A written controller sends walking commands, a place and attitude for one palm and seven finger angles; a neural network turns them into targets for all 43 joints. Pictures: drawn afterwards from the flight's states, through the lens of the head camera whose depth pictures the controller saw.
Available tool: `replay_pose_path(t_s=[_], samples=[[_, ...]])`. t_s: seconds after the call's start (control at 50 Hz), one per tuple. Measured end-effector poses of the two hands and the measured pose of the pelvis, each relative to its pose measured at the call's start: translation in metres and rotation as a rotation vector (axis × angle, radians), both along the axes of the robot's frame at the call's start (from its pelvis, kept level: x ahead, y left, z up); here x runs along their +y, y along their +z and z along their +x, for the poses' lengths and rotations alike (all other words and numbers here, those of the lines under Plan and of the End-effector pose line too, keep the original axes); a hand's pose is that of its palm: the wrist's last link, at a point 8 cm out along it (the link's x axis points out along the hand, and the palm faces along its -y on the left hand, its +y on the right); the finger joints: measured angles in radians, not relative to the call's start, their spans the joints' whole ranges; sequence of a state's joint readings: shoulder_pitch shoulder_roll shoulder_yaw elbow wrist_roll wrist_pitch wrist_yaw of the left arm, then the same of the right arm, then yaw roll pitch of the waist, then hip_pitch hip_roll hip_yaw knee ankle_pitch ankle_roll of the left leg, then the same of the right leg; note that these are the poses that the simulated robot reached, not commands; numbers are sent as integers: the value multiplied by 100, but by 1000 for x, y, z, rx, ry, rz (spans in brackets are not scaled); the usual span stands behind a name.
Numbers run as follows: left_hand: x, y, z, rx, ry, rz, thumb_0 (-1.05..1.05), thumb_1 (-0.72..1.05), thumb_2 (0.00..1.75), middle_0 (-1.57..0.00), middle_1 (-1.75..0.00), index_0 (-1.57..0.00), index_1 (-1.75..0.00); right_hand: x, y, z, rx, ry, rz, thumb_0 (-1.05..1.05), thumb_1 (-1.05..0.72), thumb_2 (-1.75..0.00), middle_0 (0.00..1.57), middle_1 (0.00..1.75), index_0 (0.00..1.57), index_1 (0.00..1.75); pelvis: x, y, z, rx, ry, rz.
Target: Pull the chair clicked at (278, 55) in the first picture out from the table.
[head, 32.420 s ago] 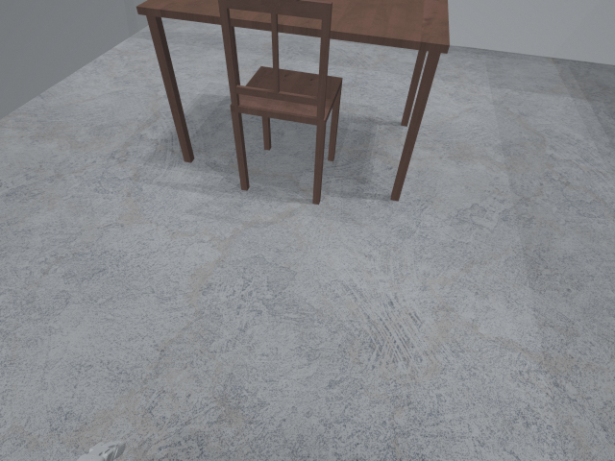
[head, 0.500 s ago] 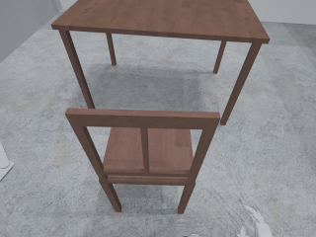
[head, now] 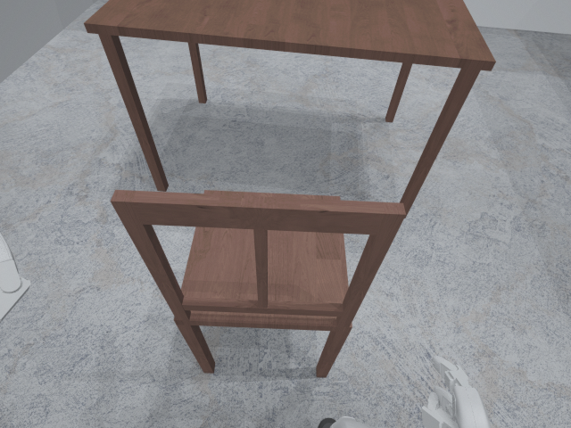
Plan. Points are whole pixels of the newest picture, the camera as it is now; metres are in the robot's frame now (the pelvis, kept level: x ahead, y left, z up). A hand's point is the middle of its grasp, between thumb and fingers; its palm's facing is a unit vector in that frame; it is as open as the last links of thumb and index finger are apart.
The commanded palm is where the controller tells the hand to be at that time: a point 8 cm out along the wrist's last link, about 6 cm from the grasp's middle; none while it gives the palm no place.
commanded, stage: step back with the hand held close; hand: left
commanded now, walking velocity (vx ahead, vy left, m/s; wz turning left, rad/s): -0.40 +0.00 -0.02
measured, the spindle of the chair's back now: (262, 271) +0.38 +0.06 -0.07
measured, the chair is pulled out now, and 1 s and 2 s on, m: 0.60 0.60 0.60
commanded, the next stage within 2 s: stop stepping back and stand still in 0.82 s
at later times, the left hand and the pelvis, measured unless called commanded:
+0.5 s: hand (10, 325) +0.18 +0.26 +0.17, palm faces +0.38 -0.77 -0.51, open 7.4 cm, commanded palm +0.09 +0.31 +0.20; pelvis -0.04 +0.00 +0.00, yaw +2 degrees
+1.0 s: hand out of the picture +0.06 +0.18 +0.18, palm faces +0.21 -0.79 -0.58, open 7.4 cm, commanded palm +0.00 +0.24 +0.20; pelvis -0.16 -0.04 +0.02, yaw -4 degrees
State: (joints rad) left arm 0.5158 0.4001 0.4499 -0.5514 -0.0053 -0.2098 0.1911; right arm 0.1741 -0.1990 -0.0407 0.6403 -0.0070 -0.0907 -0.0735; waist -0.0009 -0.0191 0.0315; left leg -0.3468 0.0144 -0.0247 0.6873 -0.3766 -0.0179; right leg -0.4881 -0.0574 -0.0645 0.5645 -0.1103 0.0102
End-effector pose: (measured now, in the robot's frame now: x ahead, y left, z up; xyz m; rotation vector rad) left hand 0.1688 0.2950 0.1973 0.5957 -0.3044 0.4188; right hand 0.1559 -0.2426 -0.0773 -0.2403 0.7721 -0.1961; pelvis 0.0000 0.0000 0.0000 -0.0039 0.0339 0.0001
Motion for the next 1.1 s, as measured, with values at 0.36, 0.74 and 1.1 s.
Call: replay_pose_path(t_s=[0.36,0.74,1.1], samples=[[-6,1,-15,-36,-13,2,1,89,90,-21,-30,-21,-30,5,-3,-7,3,40,7,2,-90,-90,20,30,20,30,-8,-2,-11,0,19,-17],[1,15,-80,-45,-61,-69,1,89,90,-21,-30,-21,-30,22,27,-77,-31,39,16,1,-90,-90,20,30,20,30,1,20,-77,14,-42,-60],[-51,1,-170,205,-86,34,1,89,90,-22,-30,-22,-30,-72,12,-220,55,-132,5,2,-90,-90,20,30,20,30,-45,19,-168,14,-58,31]])
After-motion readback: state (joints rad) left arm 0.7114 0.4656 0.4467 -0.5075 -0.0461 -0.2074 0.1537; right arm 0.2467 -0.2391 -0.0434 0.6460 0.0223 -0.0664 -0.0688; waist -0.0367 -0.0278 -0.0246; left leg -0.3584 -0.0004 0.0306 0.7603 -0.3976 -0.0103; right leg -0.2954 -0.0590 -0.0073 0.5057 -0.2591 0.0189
